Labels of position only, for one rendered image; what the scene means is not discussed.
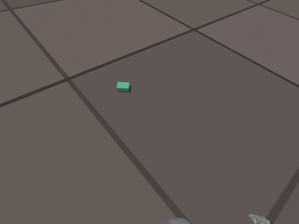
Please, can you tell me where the small box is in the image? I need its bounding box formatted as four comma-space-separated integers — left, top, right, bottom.
117, 82, 129, 92

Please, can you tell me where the right robot hand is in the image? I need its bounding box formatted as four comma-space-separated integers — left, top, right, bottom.
248, 214, 270, 224

